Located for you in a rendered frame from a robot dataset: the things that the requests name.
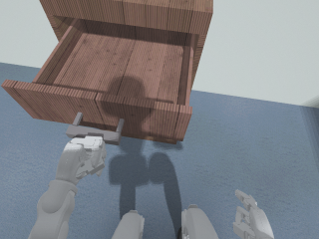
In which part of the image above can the left robot shin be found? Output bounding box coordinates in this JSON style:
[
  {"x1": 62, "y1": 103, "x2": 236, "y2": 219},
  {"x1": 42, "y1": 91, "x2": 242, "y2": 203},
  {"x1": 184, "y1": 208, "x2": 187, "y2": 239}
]
[{"x1": 123, "y1": 210, "x2": 138, "y2": 217}]

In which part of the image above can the robot left forearm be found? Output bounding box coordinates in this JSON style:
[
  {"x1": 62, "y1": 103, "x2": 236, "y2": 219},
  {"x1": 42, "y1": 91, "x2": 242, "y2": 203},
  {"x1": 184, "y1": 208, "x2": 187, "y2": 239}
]
[{"x1": 28, "y1": 179, "x2": 78, "y2": 239}]

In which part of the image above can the right robot hand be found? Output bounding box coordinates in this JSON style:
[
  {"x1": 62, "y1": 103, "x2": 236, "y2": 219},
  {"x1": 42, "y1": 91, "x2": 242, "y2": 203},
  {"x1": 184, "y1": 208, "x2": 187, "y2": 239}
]
[{"x1": 232, "y1": 189, "x2": 274, "y2": 239}]

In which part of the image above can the drawer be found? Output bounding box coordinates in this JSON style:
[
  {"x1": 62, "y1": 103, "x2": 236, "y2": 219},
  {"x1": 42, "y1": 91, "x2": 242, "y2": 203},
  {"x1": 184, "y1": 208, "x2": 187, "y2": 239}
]
[{"x1": 1, "y1": 18, "x2": 195, "y2": 141}]

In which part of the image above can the right robot thigh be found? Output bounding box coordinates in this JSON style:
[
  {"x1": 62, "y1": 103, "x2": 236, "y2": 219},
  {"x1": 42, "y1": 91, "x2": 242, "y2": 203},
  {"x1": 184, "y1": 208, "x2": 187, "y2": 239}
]
[{"x1": 181, "y1": 208, "x2": 219, "y2": 239}]

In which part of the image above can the left robot hand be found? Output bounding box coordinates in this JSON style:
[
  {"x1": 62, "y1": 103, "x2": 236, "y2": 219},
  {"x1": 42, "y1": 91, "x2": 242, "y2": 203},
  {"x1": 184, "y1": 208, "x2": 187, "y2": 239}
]
[{"x1": 55, "y1": 135, "x2": 107, "y2": 185}]

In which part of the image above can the cabinet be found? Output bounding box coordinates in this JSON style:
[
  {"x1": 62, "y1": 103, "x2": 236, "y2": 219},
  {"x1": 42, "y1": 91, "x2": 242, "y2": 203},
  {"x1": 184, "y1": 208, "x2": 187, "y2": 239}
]
[{"x1": 39, "y1": 0, "x2": 213, "y2": 144}]

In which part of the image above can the handle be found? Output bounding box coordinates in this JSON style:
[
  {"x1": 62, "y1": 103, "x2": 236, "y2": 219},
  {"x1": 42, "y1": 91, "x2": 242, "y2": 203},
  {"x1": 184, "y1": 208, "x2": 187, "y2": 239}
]
[{"x1": 66, "y1": 112, "x2": 125, "y2": 145}]

